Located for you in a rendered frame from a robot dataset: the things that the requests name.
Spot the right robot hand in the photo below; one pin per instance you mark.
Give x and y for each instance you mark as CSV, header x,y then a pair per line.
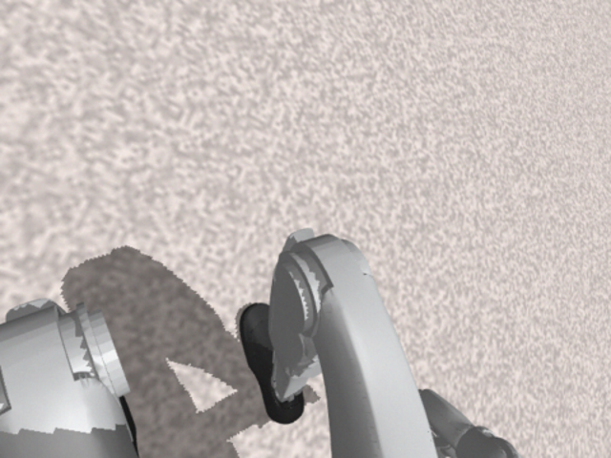
x,y
446,422

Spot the right robot arm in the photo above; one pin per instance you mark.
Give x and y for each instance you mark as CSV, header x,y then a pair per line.
x,y
480,442

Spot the right robot foot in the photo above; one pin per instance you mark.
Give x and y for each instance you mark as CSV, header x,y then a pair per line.
x,y
258,351

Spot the left robot foot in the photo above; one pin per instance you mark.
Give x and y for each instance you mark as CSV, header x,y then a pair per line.
x,y
130,421

